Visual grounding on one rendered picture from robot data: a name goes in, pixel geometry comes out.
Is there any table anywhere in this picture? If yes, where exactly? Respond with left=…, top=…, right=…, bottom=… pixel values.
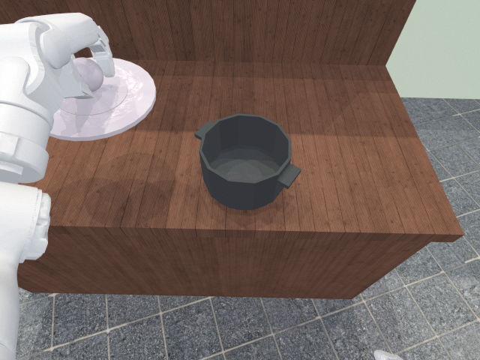
left=0, top=0, right=464, bottom=299

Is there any left robot upper arm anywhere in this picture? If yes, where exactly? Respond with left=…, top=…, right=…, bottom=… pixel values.
left=0, top=181, right=51, bottom=360

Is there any left robot forearm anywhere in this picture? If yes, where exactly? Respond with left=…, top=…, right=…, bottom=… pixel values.
left=0, top=16, right=71, bottom=184

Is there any knob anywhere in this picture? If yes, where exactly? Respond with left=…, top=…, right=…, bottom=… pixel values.
left=73, top=58, right=104, bottom=92

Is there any robot left hand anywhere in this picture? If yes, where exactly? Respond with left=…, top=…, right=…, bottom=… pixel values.
left=34, top=13, right=115, bottom=99

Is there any lid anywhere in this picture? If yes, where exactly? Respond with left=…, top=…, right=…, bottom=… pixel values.
left=49, top=57, right=156, bottom=141

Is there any pot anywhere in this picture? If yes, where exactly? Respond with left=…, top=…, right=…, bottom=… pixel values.
left=194, top=113, right=302, bottom=210

